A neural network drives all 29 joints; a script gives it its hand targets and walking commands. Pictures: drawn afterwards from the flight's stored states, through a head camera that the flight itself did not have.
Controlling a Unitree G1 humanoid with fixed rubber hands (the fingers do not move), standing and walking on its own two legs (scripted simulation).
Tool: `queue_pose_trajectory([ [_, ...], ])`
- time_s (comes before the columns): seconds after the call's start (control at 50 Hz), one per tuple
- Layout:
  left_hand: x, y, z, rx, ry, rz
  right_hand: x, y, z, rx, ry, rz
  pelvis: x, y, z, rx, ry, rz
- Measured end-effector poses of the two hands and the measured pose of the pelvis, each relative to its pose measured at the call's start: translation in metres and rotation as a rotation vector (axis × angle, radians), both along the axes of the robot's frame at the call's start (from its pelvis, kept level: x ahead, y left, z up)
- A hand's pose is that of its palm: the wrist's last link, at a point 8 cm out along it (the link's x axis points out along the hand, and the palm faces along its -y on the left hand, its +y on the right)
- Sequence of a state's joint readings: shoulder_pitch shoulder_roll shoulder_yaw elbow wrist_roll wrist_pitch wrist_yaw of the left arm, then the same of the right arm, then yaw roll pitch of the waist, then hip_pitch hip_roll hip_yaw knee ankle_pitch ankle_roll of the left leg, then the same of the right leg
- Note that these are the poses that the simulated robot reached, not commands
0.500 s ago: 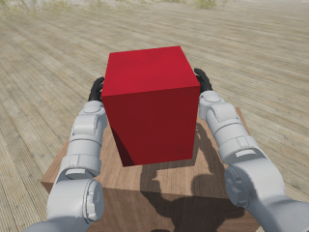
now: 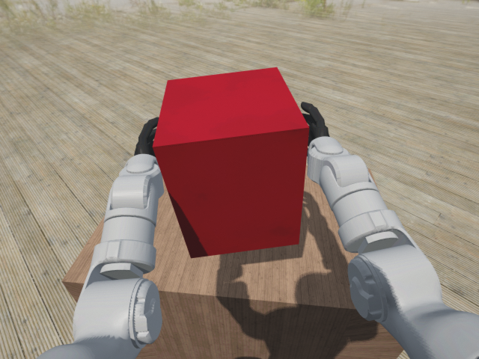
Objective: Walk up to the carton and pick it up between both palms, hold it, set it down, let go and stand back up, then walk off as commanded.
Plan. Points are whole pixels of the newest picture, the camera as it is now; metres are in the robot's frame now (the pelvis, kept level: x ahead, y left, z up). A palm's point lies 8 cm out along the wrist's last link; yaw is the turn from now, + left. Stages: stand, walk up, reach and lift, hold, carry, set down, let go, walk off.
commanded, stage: hold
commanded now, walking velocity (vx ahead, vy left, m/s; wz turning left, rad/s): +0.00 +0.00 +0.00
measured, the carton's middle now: (233, 163) +0.40 +0.02 +0.17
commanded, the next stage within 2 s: none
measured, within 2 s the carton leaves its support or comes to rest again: neither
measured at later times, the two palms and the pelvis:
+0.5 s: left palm (145, 162) +0.37 +0.17 +0.20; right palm (316, 145) +0.39 -0.12 +0.21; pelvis +0.00 +0.00 +0.00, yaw +0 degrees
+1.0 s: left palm (145, 163) +0.37 +0.17 +0.20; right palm (315, 145) +0.39 -0.12 +0.21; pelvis +0.00 +0.00 +0.00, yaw +0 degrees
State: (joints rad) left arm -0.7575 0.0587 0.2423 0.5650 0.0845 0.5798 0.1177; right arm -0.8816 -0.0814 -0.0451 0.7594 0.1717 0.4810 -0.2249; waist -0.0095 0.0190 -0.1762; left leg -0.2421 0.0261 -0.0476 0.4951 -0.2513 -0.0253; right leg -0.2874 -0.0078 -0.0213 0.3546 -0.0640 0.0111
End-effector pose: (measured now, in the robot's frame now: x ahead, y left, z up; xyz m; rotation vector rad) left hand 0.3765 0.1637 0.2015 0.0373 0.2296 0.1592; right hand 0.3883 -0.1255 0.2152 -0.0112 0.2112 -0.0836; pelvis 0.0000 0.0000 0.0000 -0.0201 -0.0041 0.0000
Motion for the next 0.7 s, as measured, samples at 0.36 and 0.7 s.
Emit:
queue_pose_trajectory([
  [0.36, 0.0009, 0.0021, 0.0000, -0.001, -0.011, 0.006, 0.0031, 0.0022, -0.0003, 0.015, -0.011, 0.004, 0.0037, 0.0007, 0.0009, -0.001, -0.001, 0.001],
  [0.7, -0.0024, 0.0019, -0.0010, 0.004, -0.005, 0.004, 0.0001, 0.0019, -0.0018, 0.016, -0.007, 0.003, 0.0024, 0.0003, 0.0009, -0.001, -0.009, 0.001],
])
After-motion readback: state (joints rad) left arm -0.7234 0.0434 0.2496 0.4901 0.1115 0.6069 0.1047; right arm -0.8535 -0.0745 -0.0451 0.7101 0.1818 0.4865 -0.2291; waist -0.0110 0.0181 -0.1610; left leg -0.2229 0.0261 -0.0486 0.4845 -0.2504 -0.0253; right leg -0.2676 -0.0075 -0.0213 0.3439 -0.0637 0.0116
